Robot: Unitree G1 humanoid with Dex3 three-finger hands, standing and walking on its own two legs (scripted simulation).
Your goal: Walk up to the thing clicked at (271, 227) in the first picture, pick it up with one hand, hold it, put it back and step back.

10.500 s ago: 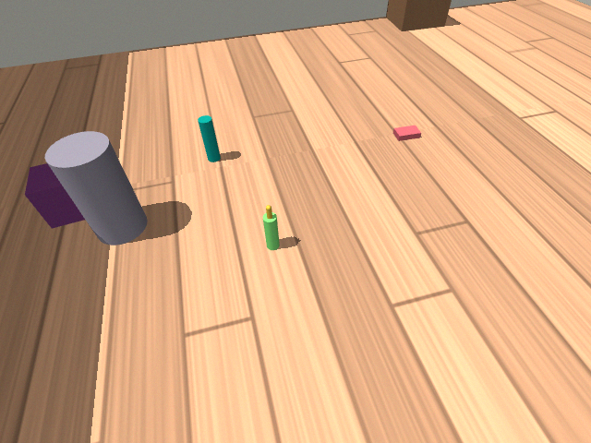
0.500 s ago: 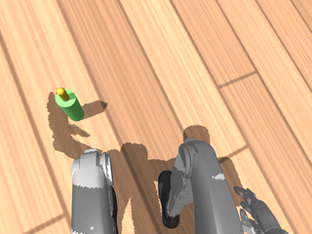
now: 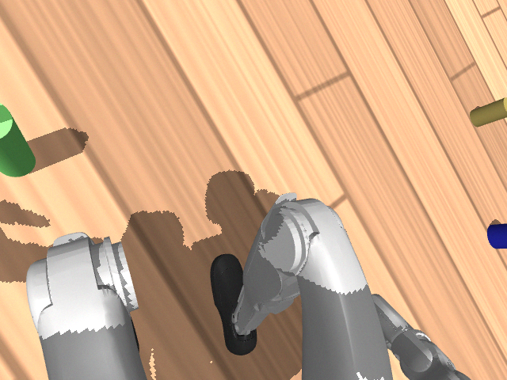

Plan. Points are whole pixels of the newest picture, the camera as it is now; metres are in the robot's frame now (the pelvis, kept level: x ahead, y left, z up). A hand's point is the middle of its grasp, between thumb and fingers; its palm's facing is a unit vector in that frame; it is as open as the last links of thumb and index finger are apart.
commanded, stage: close in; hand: left
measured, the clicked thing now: out of the picture +0.47 +0.28 -0.19
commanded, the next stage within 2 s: rest palm in 0.66 s
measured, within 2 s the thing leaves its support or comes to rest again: leaves its support in 1.48 s
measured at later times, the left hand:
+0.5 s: hand out of the picture +0.42 +0.29 -0.18, palm faces +0.20 -0.98 +0.02, open 17.6 cm
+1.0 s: hand out of the picture +0.44 +0.27 -0.19, palm faces +0.25 -0.97 +0.01, open 15.3 cm
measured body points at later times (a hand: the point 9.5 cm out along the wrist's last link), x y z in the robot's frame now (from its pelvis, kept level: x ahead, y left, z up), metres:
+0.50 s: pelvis -0.01 +0.01 -0.02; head +0.22 +0.19 +0.32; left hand +0.40 +0.34 -0.18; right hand +0.16 -0.24 -0.05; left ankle +0.08 +0.11 -0.28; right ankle +0.14 -0.11 -0.28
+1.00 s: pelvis -0.01 +0.01 -0.02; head +0.24 +0.18 +0.31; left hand +0.42 +0.32 -0.19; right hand +0.13 -0.25 -0.06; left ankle +0.08 +0.11 -0.28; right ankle +0.14 -0.11 -0.28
